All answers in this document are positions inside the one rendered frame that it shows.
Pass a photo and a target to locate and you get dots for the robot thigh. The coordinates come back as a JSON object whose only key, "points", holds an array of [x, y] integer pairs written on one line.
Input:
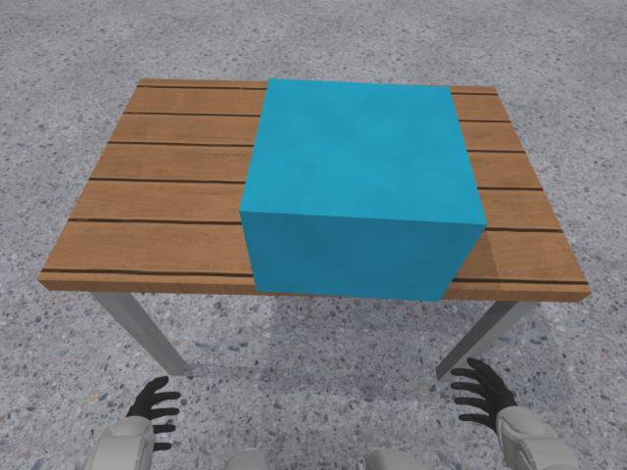
{"points": [[390, 459], [249, 460]]}

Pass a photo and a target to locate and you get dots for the robot right hand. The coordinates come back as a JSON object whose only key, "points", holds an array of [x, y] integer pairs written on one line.
{"points": [[492, 389]]}

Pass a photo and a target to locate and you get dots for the left robot thigh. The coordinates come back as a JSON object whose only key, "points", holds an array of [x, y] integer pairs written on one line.
{"points": [[249, 460]]}

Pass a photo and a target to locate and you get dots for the robot right forearm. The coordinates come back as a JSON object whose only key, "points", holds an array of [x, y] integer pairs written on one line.
{"points": [[530, 444]]}

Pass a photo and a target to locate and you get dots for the carton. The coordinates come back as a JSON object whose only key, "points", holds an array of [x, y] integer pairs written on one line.
{"points": [[359, 190]]}

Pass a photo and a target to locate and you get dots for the robot left forearm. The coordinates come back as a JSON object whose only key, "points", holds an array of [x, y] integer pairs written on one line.
{"points": [[128, 445]]}

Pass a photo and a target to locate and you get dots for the table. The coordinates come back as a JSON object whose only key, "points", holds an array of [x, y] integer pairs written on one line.
{"points": [[160, 214]]}

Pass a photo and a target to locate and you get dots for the robot left hand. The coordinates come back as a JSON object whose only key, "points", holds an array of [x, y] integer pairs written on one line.
{"points": [[146, 399]]}

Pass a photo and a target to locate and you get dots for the right robot thigh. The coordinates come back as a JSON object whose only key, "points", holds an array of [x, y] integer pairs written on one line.
{"points": [[390, 459]]}

